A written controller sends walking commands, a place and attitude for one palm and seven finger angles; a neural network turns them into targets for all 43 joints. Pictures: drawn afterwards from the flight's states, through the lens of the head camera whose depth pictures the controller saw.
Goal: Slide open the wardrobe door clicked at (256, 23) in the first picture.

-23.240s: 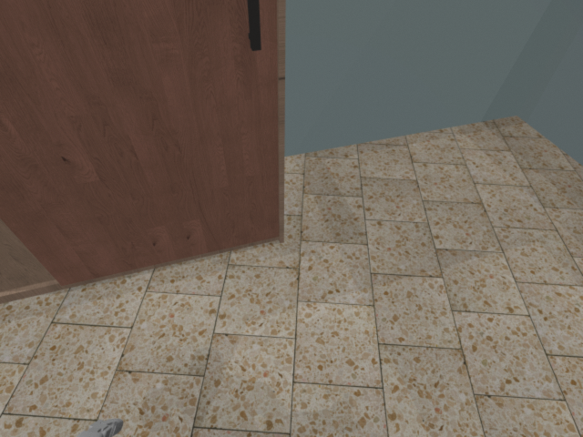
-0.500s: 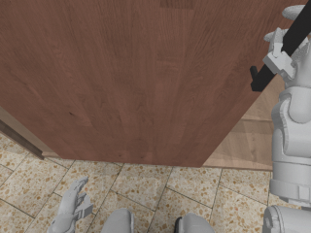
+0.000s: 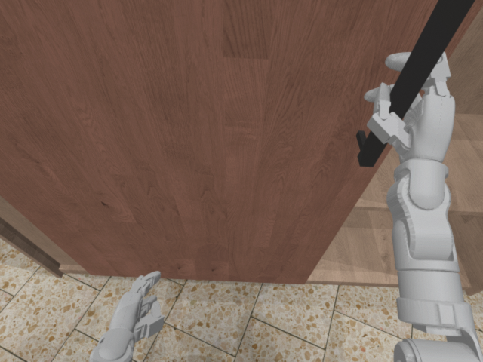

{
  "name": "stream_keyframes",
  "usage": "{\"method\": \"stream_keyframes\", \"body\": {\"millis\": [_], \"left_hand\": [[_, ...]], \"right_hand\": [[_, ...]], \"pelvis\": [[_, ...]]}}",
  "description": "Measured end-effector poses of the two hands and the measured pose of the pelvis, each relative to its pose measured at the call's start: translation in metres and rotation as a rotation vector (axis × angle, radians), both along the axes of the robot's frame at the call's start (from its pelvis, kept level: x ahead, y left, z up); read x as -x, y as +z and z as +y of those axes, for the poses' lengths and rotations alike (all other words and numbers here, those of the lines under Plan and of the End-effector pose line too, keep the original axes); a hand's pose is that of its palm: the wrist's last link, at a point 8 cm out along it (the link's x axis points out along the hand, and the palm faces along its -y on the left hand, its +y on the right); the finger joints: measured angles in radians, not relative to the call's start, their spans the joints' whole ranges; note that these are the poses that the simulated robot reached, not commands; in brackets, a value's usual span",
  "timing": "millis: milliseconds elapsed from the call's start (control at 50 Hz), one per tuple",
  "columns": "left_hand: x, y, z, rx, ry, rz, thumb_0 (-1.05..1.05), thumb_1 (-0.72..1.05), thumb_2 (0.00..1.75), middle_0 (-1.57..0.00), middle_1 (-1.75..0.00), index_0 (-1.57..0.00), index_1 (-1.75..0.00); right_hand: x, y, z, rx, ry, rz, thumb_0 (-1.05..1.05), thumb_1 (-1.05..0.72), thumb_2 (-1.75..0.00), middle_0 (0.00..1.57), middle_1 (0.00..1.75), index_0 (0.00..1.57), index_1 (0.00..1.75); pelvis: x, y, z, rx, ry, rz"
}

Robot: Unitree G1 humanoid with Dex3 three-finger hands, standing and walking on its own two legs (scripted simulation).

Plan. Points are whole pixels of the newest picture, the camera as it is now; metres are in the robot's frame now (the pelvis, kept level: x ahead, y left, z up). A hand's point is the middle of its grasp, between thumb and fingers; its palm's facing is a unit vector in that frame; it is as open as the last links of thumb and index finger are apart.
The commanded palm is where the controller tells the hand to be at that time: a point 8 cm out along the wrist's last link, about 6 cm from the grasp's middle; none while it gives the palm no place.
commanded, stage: stop walking and hold the door there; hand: right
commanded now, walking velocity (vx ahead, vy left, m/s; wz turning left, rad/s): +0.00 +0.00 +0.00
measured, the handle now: (411, 59) +0.42 -0.20 +0.28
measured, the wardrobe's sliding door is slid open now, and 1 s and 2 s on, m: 0.69 0.69 0.69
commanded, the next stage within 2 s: loosen the grip on the handle in 0.28 s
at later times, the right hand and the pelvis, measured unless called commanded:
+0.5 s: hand (389, 113) +0.39 -0.18 +0.22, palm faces +0.20 +0.98 -0.04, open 7.0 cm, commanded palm +0.35 -0.22 +0.21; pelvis -0.01 +0.00 +0.00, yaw -1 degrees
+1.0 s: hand (385, 120) +0.38 -0.18 +0.22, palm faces +0.23 +0.97 -0.06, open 14.6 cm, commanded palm +0.35 -0.22 +0.21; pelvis -0.02 -0.02 +0.00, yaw +1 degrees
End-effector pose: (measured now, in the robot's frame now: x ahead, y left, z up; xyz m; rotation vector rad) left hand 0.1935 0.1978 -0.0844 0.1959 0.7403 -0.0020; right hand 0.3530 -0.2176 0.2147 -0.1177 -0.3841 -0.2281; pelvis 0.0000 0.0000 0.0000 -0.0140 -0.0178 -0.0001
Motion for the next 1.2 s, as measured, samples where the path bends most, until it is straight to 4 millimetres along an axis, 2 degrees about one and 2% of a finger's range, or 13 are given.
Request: {"method": "stream_keyframes", "body": {"millis": [120, 240, 400, 420, 460, 520, 620, 760, 840, 900, 960, 1020, 1200], "left_hand": [[0.010, -0.009, 0.023, -0.013, 0.041, 0.035, 0.01, 0.90, 0.89, -0.21, -0.30, -0.21, -0.30], [0.028, -0.014, 0.043, -0.069, 0.095, 0.093, 0.01, 0.90, 0.89, -0.21, -0.30, -0.21, -0.30], [0.043, -0.011, 0.044, -0.081, 0.131, 0.108, 0.01, 0.91, 0.89, -0.20, -0.30, -0.20, -0.30], [0.045, -0.009, 0.043, -0.082, 0.123, 0.099, 0.01, 0.91, 0.89, -0.20, -0.30, -0.20, -0.30], [0.049, -0.003, 0.041, -0.067, 0.117, 0.067, 0.01, 0.91, 0.89, -0.20, -0.30, -0.20, -0.30], [0.055, 0.004, 0.039, -0.051, 0.117, 0.002, 0.01, 0.90, 0.89, -0.21, -0.30, -0.21, -0.30], [0.073, 0.006, 0.039, -0.032, 0.134, -0.058, 0.01, 0.90, 0.89, -0.21, -0.30, -0.21, -0.30], [0.114, -0.005, 0.041, -0.056, 0.162, 0.006, 0.01, 0.90, 0.89, -0.21, -0.30, -0.21, -0.30], [0.132, -0.014, 0.043, -0.075, 0.179, 0.074, 0.01, 0.90, 0.89, -0.21, -0.30, -0.21, -0.30], [0.138, -0.017, 0.042, -0.083, 0.192, 0.107, 0.01, 0.90, 0.89, -0.21, -0.30, -0.21, -0.30], [0.136, -0.018, 0.041, -0.086, 0.196, 0.119, 0.01, 0.90, 0.89, -0.21, -0.30, -0.21, -0.30], [0.125, -0.017, 0.037, -0.085, 0.188, 0.112, 0.01, 0.90, 0.89, -0.21, -0.30, -0.21, -0.30], [0.071, -0.005, 0.023, -0.074, 0.135, 0.037, 0.01, 0.90, 0.89, -0.21, -0.30, -0.21, -0.30]], "right_hand": [[0.002, 0.002, 0.003, 0.017, -0.042, 0.028, -0.03, -0.77, -0.80, 0.46, 1.41, 0.18, 1.38], [0.002, 0.002, 0.002, 0.013, -0.037, 0.036, -0.03, -0.77, -0.80, 0.46, 1.41, 0.18, 1.38], [0.001, 0.003, -0.002, 0.043, -0.005, 0.033, -0.03, -0.75, -0.79, 0.46, 1.41, 0.18, 1.38], [-0.005, 0.004, -0.007, 0.083, 0.004, 0.050, -0.04, -0.71, -0.79, 0.46, 1.41, 0.20, 1.38], [-0.009, 0.005, -0.012, 0.049, 0.036, 0.070, -0.04, -0.61, -0.77, 0.48, 1.41, 0.24, 1.39], [0.002, 0.005, -0.016, -0.066, 0.035, 0.073, -0.02, -0.50, -0.73, 0.48, 1.41, 0.31, 1.39], [0.009, 0.005, -0.011, -0.043, -0.041, 0.075, -0.01, -0.21, -0.58, 0.47, 1.41, 0.26, 1.31], [0.011, 0.000, -0.009, -0.011, -0.045, 0.028, 0.00, 0.28, -0.34, 0.43, 1.37, 0.18, 1.23], [0.008, -0.001, -0.013, 0.020, -0.027, 0.001, 0.00, 0.43, -0.26, 0.39, 1.32, 0.20, 1.22], [0.004, -0.002, -0.013, 0.024, -0.001, -0.008, -0.01, 0.49, -0.23, 0.35, 1.27, 0.22, 1.21], [0.002, -0.003, -0.012, 0.004, 0.013, -0.015, -0.01, 0.52, -0.21, 0.33, 1.24, 0.24, 1.19], [0.002, -0.004, -0.012, -0.007, 0.014, -0.023, -0.01, 0.54, -0.20, 0.34, 1.24, 0.25, 1.18], [-0.001, -0.001, -0.017, 0.003, 0.015, -0.011, -0.01, 0.56, -0.20, 0.39, 1.25, 0.25, 1.15]], "pelvis": [[0.000, -0.001, 0.011, -0.022, -0.020, 0.011], [-0.004, -0.001, 0.010, -0.014, -0.027, 0.007], [-0.003, 0.001, 0.003, -0.019, -0.008, -0.003], [0.000, 0.001, 0.004, -0.016, -0.003, 0.000], [0.005, 0.001, 0.005, -0.009, -0.014, 0.015], [0.012, 0.001, 0.001, -0.011, -0.013, 0.004], [0.026, -0.003, -0.002, -0.009, -0.009, -0.009], [0.036, -0.006, -0.005, -0.010, 0.000, -0.008], [0.035, -0.006, -0.008, -0.013, 0.007, 0.000], [0.031, -0.006, -0.011, -0.015, 0.010, 0.005], [0.026, -0.005, -0.014, -0.017, 0.013, 0.009], [0.020, -0.004, -0.016, -0.017, 0.016, 0.012], [0.007, -0.002, -0.018, -0.018, 0.009, 0.017]]}}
